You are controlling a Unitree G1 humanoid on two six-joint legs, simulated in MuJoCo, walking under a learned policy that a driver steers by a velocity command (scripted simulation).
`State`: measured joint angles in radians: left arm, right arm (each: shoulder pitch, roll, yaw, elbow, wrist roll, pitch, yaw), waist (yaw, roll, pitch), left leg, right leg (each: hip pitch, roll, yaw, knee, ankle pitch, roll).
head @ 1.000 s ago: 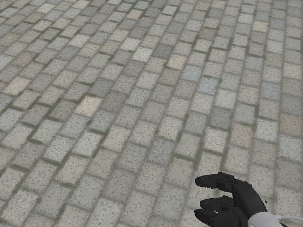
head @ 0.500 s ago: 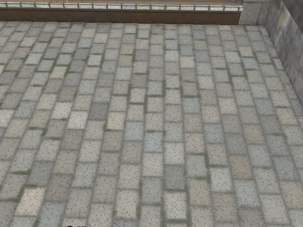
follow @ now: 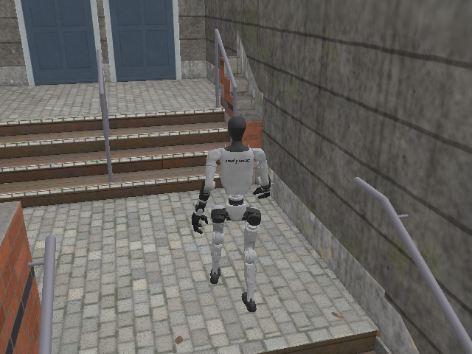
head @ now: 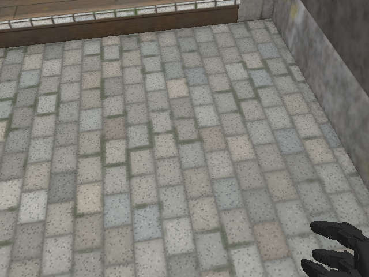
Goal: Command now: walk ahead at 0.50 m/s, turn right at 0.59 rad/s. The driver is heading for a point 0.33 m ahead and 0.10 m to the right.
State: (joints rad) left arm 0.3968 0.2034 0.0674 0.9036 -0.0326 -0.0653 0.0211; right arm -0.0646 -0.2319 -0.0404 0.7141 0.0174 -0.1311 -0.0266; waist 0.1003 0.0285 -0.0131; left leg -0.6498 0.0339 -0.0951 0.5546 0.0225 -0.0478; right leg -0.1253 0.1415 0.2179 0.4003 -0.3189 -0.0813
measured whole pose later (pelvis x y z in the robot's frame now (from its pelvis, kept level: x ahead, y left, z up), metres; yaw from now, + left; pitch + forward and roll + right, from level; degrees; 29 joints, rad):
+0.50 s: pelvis +0.22 -0.01 +0.00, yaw -12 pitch +3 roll +2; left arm 0.05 0.24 0.05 0.63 0.00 -0.04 0.00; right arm 0.30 -0.27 -0.07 0.88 0.02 -0.07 -0.01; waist -0.09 -0.04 0.01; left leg -0.17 0.01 0.10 0.43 -0.30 -0.02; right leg -0.48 -0.03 0.03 0.52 -0.01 -0.03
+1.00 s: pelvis +0.28 -0.01 -0.01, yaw -13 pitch -1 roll +0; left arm 0.17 0.22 0.05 0.81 0.01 0.00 0.03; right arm 0.22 -0.22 -0.02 0.92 -0.02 -0.02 -0.03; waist -0.01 -0.02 0.02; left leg -0.25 0.03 0.00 0.58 -0.32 -0.03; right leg -0.33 0.00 0.02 0.55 -0.21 0.01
